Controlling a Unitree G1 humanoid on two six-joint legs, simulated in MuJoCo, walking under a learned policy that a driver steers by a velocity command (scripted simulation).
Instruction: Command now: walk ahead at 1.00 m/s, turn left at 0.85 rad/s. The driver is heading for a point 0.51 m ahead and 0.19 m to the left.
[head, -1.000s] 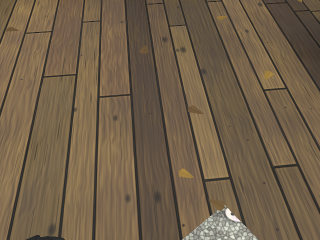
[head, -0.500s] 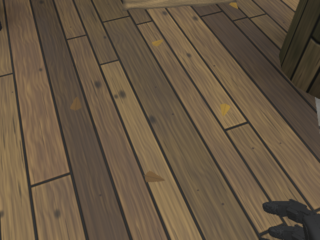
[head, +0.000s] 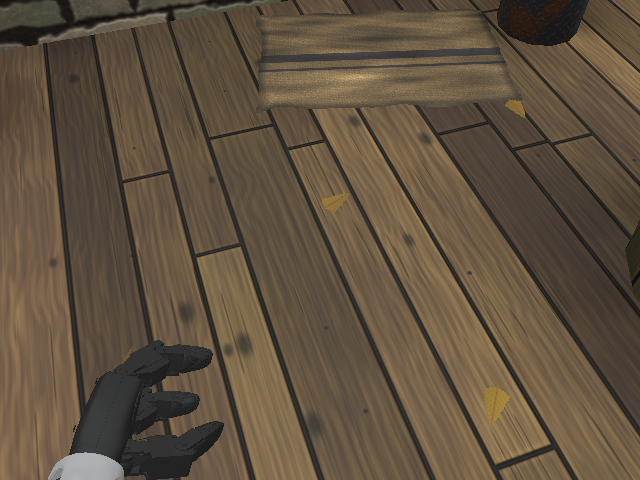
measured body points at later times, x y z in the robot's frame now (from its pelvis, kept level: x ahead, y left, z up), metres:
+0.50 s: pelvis +0.44 +0.07 -0.02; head +0.48 +0.08 +0.43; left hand +0.34 +0.32 -0.15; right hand +0.73 -0.08 -0.11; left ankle +0.52 +0.12 -0.72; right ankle +0.28 -0.15 -0.57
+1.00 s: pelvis +0.70 +0.12 +0.01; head +0.73 +0.14 +0.46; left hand +0.71 +0.42 -0.09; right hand +0.94 -0.05 -0.11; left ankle +0.57 +0.20 -0.66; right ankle +0.85 +0.11 -0.72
